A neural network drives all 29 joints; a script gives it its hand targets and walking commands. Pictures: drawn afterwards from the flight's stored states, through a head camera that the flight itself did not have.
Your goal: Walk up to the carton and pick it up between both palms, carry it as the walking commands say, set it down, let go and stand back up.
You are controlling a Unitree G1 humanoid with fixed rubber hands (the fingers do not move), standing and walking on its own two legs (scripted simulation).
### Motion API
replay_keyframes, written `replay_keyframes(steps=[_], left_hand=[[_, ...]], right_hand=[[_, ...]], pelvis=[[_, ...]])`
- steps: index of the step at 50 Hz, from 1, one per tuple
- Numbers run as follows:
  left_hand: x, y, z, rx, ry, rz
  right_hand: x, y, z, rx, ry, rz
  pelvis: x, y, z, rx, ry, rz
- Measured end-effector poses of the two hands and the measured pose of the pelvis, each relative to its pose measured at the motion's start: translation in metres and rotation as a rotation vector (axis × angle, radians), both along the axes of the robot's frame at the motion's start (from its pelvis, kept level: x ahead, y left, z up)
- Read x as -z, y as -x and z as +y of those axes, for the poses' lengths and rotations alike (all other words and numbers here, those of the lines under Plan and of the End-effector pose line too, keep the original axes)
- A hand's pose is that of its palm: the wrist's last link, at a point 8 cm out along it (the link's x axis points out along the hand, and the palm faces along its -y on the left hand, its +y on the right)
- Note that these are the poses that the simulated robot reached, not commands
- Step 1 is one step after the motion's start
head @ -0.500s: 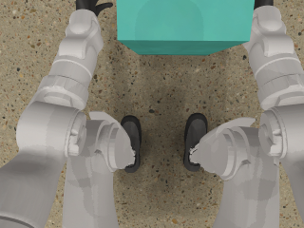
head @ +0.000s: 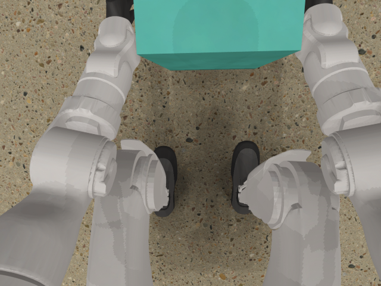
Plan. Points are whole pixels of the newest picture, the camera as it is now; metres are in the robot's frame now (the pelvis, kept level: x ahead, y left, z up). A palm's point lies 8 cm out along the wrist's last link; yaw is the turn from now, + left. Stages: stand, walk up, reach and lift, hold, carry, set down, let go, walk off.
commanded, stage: reach and lift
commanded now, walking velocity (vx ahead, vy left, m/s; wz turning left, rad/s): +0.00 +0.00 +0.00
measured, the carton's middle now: (214, 21) +0.53 -0.01 -0.24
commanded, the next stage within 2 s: none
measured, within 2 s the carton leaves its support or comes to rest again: leaves its support in 0.38 s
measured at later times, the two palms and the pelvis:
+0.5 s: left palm (104, 12) +0.52 +0.16 -0.14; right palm out of the picture +0.54 -0.15 -0.15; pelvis +0.00 +0.01 -0.02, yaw -1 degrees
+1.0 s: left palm out of the picture +0.53 +0.16 -0.08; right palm out of the picture +0.54 -0.15 -0.09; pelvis +0.01 +0.01 +0.03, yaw -1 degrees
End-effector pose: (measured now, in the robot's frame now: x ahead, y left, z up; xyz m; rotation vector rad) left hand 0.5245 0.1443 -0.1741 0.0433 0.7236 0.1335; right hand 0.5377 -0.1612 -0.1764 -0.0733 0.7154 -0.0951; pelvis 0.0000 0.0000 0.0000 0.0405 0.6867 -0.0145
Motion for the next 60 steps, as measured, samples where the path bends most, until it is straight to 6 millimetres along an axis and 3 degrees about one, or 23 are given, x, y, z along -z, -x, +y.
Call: replay_keyframes(steps=[16, 21, 33, 47, 60], left_hand=[[-0.001, -0.001, 0.002, -0.02, 0.024, 0.018], [-0.014, 0.002, 0.011, -0.031, 0.02, 0.008], [-0.062, -0.005, 0.011, -0.025, 0.036, -0.028], [-0.084, 0.0, 0.011, -0.04, 0.039, -0.024], [-0.119, 0.002, 0.01, -0.047, 0.043, -0.038]], right_hand=[[-0.002, -0.004, 0.003, 0.002, -0.015, 0.019], [-0.01, -0.001, 0.012, 0.001, -0.029, 0.009], [-0.063, -0.005, 0.013, 0.026, -0.03, -0.026], [-0.084, -0.003, 0.013, 0.024, -0.041, -0.022], [-0.115, 0.002, 0.011, 0.033, -0.059, -0.034]], pelvis=[[0.021, 0.0, 0.009, 0.026, -0.002, -0.034], [0.021, -0.001, 0.011, 0.021, 0.001, -0.048], [0.003, -0.003, 0.015, 0.01, 0.012, -0.008], [-0.02, -0.013, 0.013, 0.018, 0.006, 0.073], [-0.043, -0.019, 0.01, 0.023, 0.0, 0.103]])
